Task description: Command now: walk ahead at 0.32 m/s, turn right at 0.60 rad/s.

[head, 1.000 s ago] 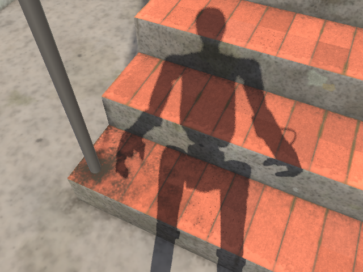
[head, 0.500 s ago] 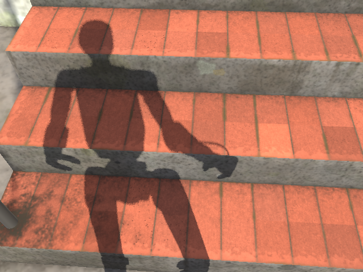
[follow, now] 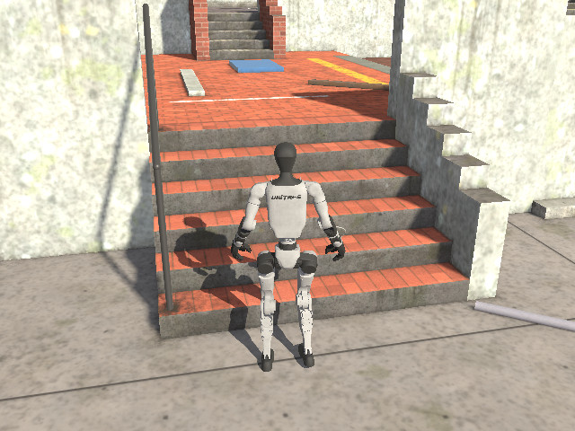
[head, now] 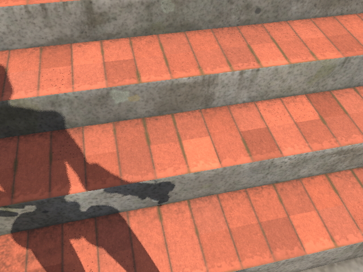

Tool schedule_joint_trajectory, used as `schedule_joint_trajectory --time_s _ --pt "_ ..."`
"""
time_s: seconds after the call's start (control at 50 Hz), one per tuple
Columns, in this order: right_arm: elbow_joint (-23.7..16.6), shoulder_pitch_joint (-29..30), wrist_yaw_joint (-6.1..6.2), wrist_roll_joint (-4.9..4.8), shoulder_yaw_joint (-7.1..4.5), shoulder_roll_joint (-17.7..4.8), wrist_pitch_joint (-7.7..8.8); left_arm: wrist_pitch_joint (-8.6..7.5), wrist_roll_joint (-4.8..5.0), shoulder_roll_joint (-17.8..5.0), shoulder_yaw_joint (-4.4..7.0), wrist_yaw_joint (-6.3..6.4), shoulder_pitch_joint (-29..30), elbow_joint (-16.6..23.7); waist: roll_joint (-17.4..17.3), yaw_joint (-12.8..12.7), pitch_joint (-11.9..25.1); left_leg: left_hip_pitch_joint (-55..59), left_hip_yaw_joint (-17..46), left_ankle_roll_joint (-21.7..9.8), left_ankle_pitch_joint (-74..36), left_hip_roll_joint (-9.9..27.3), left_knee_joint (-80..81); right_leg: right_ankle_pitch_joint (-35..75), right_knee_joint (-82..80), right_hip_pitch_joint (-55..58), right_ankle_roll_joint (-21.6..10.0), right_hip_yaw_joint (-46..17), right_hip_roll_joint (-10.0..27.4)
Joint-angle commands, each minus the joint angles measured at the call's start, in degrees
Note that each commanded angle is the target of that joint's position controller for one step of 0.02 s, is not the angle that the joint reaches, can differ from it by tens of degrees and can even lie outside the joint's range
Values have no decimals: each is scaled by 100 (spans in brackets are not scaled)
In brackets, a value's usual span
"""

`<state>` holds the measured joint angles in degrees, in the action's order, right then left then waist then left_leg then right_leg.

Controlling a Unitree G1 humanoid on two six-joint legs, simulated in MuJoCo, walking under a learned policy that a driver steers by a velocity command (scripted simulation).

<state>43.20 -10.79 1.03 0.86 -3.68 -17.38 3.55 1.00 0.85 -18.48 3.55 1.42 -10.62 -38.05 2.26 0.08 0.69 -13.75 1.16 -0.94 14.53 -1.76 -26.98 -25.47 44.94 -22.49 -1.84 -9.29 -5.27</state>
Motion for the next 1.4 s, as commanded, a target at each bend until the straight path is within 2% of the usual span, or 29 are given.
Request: schedule_joint_trajectory --time_s 0.02,0.1,0.22,0.3,0.36,0.38,0.4,0.42,0.44,0.48,0.54,0.58,0.62,0.7,0.78,0.84,0.88,0.92,0.94,0.96,0.98,1.0,1.02,1.04,1.08,1.14,1.22,1.3,1.4 --pt "-347 -86 61 -23 -209 -805 130 -184 -24 -873 243 -47 376 617 -1138 124 -378 1330 2360 -915 1823 1994 1733 87 1607 -2388 183 60 621" --pt "-305 -416 136 -11 -151 -714 156 -277 7 -380 133 -172 572 727 -859 329 -355 1276 840 -737 -237 1597 1769 1214 1847 -2433 452 453 780" --pt "-267 -576 98 -80 -213 -952 136 -317 7 -55 -19 -329 1053 1033 -896 455 -328 1044 -184 -727 -1216 1590 1708 1753 306 -1674 442 852 910" --pt "-226 -575 39 -206 -300 -1171 118 -295 28 -224 38 -410 1038 1105 -964 311 -328 1105 -426 -559 -2029 1789 1294 1301 -453 -968 76 1167 764" --pt "-216 -567 85 -261 -282 -1116 51 -289 -26 -663 322 -388 -259 751 -764 -459 534 941 -1088 -259 -4630 1472 -999 1558 -1541 1106 -472 1593 22" --pt "-346 -730 124 -105 -146 -818 70 -251 1 -957 462 -303 -1220 556 -238 -876 1094 -553 -1087 8 -3137 1300 -2649 2212 -1517 3003 -680 673 499" --pt "-806 -1033 70 116 166 69 185 -295 -55 -1738 522 -219 -1204 551 1788 -268 1606 -3011 -829 408 1917 213 -4776 2434 -2106 4475 -1780 -2648 2268" --pt "-454 -877 -8 -87 63 -535 306 -353 -103 -1109 393 -221 -1650 512 833 -828 2283 -3348 332 369 1751 302 -5639 1847 -2548 4527 -2049 -3226 2487" --pt "-581 -509 -53 -259 5 -744 352 -410 -106 -875 304 -227 -1385 430 563 -744 1449 -3774 257 267 1184 569 -5663 1842 -2554 3976 -1841 -2384 2360" --pt "-632 -147 20 -39 48 -669 354 -453 -44 -574 167 -211 -492 518 -144 -297 611 -3072 222 259 302 978 -4722 2495 -2783 2239 -1438 -1372 1931" --pt "-449 -709 -16 -11 101 -376 141 -525 -189 -414 79 -227 -201 366 247 191 509 -2241 7 431 182 846 -5067 4340 -2992 1265 -1450 -567 1661" --pt "-281 -1041 -14 -112 115 -226 -19 -506 -96 -414 65 -267 -616 40 395 161 356 -2891 -172 492 694 644 -6827 3825 -3060 1188 -1601 -497 1704" --pt "-525 -495 -1 -227 218 100 -94 -415 -22 -243 -21 -292 -1170 -358 322 -54 -116 -4804 -148 368 1260 622 -8746 2264 -2988 1614 -1547 -862 1877" --pt "-1138 523 -99 -327 566 769 37 -226 -162 79 -235 -198 -2181 -1073 32 -273 -673 -7676 123 92 1561 470 -10764 1173 -2769 2563 -1266 -1181 2198" --pt "-1899 1191 -184 -138 884 965 152 -88 -86 80 -328 -23 -1537 -1199 -139 89 -944 -7100 -365 221 662 571 -8927 1058 -3214 851 -816 -133 1500" --pt "-2539 1936 -64 208 947 926 229 -193 226 -302 -182 205 -1416 -1243 92 128 -86 -3352 -944 157 -61 756 -5875 3448 -4685 -179 -1008 79 1540" --pt "-2105 835 -54 -5 708 482 239 -237 160 -666 -124 206 -1627 -1386 863 585 1072 -1625 -1531 -154 767 -90 -5253 9744 -3373 1286 -965 600 1547" --pt "-1687 -587 -90 -111 413 -245 155 -195 -13 -970 -25 249 -1377 -1472 1542 1325 1470 -1183 -697 -533 1196 -257 -3225 12195 -1371 3004 -793 490 1756" --pt "-1250 -1571 -161 76 240 -758 86 -290 -219 -747 -34 235 -1319 -1282 244 1425 1911 337 970 -970 -139 472 -2673 10076 224 2024 -772 192 1630" --pt "-547 -2314 -109 344 120 -1126 31 -417 -122 265 -155 -24 -1491 -1114 -3250 1047 2256 1745 4556 -2043 -928 1850 107 1925 2602 -160 -421 -292 -374" --pt "-560 -2195 9 342 180 -586 47 -567 -103 90 -91 -330 -1476 -1184 -1913 1002 2251 1582 5756 -2056 286 2230 673 938 4562 -923 -283 -1257 -645" --pt "-416 -1677 23 89 230 -243 48 -598 49 211 -94 -491 -604 -838 -1182 830 998 899 5004 -1718 1333 2107 636 960 5104 -1862 -296 -891 -409" --pt "-167 -1412 -41 -29 285 96 72 -564 36 396 -195 -504 -38 -520 -296 567 5 46 4042 -1431 1768 1948 424 1054 5061 -2320 -408 -564 -71" --pt "125 -1183 -71 -10 356 472 87 -484 3 616 -273 -476 149 -383 78 203 -516 -913 3090 -1215 1808 1803 306 1250 5323 -2377 -495 -283 221" --pt "499 -988 -153 113 469 1027 116 -383 82 770 -369 -483 -516 -432 -234 -379 -535 -1505 1831 -987 1328 1370 593 1475 5908 -2237 -544 -214 315" --pt "927 -1407 -265 80 456 918 29 -358 117 1152 -587 -415 -468 -278 -476 -424 -610 -910 1012 -944 852 1359 965 1405 6889 -3900 -609 -123 317" --pt "682 -1275 -163 85 411 510 86 -412 -136 846 -675 -299 438 136 -147 -222 -356 -1756 -129 -902 311 1025 1229 2939 4633 -3442 6 698 427" --pt "1121 -2338 7 50 383 315 159 -360 -107 783 -572 -224 761 59 -932 274 246 873 494 -1164 -1105 1525 1297 3333 4188 -4183 260 1188 894" --pt "1506 -3546 195 99 276 344 -156 -503 229 1248 -672 -452 1894 492 -1150 833 -866 4173 1394 -1161 -1382 2504 1217 440 6711 -8451 266 480 1096"
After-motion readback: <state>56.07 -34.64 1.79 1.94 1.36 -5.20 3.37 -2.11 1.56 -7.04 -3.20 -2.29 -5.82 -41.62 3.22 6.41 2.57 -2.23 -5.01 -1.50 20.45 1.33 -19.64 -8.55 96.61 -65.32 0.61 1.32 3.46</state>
